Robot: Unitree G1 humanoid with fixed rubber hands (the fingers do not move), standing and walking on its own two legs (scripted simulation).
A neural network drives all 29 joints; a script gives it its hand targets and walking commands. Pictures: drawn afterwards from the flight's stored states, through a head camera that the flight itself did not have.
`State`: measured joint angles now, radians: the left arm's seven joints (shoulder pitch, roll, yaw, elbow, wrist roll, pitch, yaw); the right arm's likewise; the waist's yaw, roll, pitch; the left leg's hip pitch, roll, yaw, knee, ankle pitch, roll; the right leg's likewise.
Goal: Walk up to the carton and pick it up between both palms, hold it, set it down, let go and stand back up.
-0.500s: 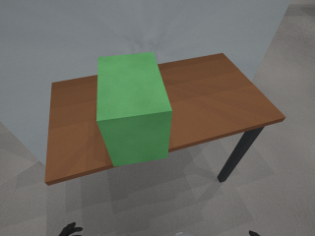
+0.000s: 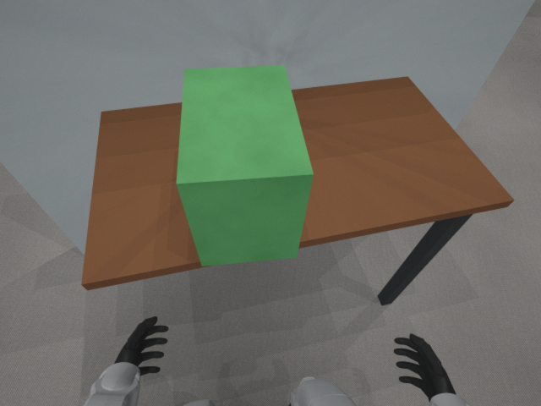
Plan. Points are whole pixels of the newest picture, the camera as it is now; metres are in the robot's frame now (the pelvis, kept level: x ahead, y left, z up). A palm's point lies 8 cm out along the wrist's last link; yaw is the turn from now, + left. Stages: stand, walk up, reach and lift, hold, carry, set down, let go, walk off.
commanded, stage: reach and lift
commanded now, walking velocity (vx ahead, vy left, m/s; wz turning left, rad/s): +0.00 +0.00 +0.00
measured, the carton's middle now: (242, 166) +0.49 +0.03 +0.05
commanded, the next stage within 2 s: none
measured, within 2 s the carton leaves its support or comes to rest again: neither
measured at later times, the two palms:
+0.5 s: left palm (108, 369) +0.19 +0.22 -0.03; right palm (419, 373) +0.16 -0.21 -0.03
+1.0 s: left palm (105, 350) +0.20 +0.21 +0.01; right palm (398, 332) +0.21 -0.18 +0.01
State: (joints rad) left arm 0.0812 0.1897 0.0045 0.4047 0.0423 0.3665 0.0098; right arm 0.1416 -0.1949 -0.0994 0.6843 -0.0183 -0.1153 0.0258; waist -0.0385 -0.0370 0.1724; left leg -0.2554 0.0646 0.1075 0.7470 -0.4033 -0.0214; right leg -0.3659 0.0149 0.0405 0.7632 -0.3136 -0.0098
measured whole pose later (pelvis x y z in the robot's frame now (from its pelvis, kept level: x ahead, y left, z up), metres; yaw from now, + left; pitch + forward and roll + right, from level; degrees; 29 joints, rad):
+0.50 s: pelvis +0.03 +0.00 +0.03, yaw +1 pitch -5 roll +1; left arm 0.24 0.20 -0.03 0.42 -0.06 0.08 0.05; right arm 0.34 -0.11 -0.05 0.47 -0.01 -0.15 0.02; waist 0.00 -0.02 0.10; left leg -0.01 0.04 0.11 0.34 -0.23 -0.02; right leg -0.13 0.01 0.03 0.40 -0.17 -0.01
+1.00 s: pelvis +0.05 +0.02 +0.04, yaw +1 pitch -6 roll -1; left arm 0.37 0.14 -0.10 0.19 -0.06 -0.06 0.12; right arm 0.40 -0.10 -0.01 0.31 0.12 -0.21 0.01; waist 0.03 -0.01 0.05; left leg 0.03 0.04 0.10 0.33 -0.26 -0.01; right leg -0.05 0.00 0.02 0.33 -0.17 0.01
